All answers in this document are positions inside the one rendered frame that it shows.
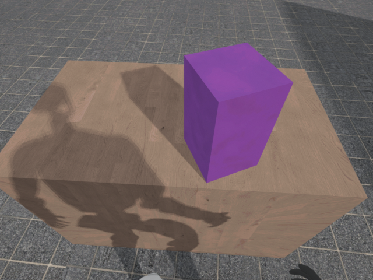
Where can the pedestal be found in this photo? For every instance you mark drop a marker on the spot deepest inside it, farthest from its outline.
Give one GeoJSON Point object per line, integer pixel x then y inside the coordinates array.
{"type": "Point", "coordinates": [101, 158]}

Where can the robot right hand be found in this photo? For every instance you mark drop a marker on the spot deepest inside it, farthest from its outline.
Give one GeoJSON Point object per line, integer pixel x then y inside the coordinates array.
{"type": "Point", "coordinates": [305, 272]}

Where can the carton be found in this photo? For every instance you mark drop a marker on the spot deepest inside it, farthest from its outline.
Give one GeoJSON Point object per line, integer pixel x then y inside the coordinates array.
{"type": "Point", "coordinates": [232, 99]}

